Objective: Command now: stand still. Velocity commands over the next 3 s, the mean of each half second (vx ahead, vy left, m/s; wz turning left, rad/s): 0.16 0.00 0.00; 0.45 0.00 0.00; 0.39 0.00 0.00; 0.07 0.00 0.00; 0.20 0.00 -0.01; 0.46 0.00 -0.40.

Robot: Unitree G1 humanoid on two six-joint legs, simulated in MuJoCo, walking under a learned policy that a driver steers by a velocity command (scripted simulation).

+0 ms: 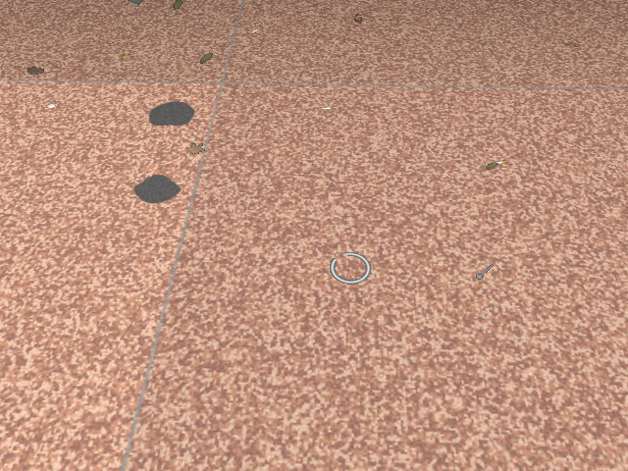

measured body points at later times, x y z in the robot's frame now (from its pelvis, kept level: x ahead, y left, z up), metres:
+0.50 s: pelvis +0.06 +0.04 +0.00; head +0.07 +0.06 +0.45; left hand +0.06 +0.32 -0.14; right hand +0.19 -0.23 -0.10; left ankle +0.10 +0.16 -0.73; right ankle -0.02 -0.09 -0.74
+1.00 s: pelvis +0.30 +0.05 -0.01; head +0.33 +0.05 +0.44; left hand +0.54 +0.26 -0.10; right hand +0.22 -0.22 -0.14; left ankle +0.11 +0.16 -0.74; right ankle +0.46 -0.06 -0.73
